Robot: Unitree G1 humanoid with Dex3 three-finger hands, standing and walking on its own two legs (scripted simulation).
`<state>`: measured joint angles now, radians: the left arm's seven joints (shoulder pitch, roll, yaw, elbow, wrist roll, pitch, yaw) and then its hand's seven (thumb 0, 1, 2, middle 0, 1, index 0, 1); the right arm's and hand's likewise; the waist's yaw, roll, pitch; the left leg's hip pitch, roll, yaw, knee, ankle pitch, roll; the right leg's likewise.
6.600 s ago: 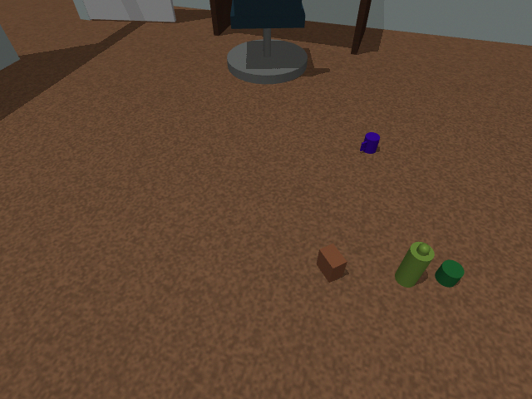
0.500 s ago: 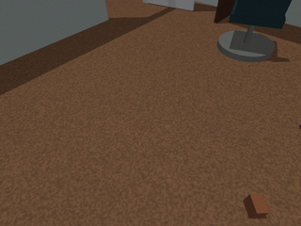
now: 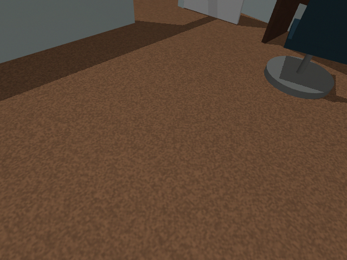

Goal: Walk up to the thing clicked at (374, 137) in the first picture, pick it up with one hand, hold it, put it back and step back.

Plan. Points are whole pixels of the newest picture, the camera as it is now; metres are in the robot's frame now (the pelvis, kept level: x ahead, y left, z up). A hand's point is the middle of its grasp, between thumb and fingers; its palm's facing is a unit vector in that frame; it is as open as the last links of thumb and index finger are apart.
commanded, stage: walk up
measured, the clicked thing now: out of the picture +0.69 -1.26 -0.71
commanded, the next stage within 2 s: none
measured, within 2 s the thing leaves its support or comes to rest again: neither
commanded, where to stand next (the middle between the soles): +0.51 -0.02 m, yaw +1 degrees
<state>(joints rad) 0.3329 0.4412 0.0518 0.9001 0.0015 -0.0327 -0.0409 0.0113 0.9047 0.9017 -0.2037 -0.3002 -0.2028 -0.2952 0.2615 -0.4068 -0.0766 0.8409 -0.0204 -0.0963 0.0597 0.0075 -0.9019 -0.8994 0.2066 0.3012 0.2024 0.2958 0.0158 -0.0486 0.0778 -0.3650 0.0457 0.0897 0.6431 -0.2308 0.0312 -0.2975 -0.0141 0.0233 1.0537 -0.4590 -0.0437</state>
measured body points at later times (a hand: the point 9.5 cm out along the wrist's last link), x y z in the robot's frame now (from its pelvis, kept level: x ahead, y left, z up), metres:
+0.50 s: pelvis +0.18 -0.05 +0.01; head +0.20 -0.07 +0.46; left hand +0.25 +0.28 -0.08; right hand +0.24 -0.37 -0.12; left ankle +0.17 +0.09 -0.66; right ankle +0.22 -0.16 -0.72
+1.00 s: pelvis +0.34 -0.02 +0.01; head +0.35 +0.00 +0.46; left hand +0.40 +0.31 -0.11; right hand +0.39 -0.34 -0.09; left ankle +0.36 +0.10 -0.72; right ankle +0.41 -0.16 -0.68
